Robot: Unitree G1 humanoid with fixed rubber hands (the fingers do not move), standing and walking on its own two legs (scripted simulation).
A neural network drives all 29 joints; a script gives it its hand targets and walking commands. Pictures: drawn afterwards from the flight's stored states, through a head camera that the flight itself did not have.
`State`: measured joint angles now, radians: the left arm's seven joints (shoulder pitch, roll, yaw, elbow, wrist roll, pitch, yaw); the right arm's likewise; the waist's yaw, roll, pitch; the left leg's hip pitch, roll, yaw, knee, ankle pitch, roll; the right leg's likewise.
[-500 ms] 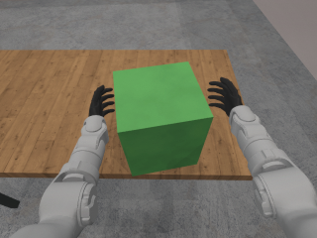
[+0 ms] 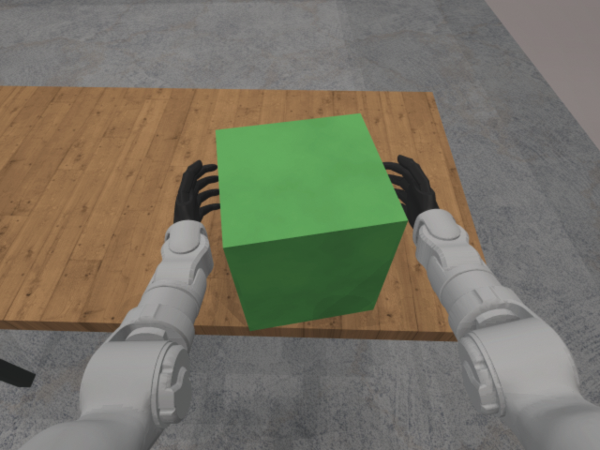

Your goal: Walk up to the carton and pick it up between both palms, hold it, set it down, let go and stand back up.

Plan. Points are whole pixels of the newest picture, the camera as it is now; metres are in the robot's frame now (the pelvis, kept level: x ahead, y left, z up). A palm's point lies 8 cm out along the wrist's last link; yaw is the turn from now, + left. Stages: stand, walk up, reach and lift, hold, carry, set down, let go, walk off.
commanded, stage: reach and lift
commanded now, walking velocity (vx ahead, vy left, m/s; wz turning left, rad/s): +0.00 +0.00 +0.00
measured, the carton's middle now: (301, 228) +0.43 +0.05 +0.01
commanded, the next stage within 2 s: none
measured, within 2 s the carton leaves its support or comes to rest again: leaves its support in 1.96 s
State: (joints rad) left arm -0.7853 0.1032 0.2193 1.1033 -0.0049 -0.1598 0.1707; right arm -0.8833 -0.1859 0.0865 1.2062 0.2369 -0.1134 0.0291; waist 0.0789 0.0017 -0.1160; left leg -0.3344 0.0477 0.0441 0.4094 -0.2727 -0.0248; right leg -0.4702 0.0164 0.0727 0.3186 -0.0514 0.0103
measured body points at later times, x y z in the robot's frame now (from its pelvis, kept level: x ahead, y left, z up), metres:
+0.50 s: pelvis +0.00 +0.00 +0.00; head +0.05 -0.01 +0.45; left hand +0.40 +0.20 +0.06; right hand +0.45 -0.10 +0.07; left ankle -0.06 +0.13 -0.74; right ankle +0.06 -0.13 -0.74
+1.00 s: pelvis +0.00 +0.00 +0.00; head +0.06 -0.01 +0.45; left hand +0.41 +0.21 +0.06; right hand +0.45 -0.10 +0.07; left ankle -0.06 +0.13 -0.74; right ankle +0.06 -0.13 -0.74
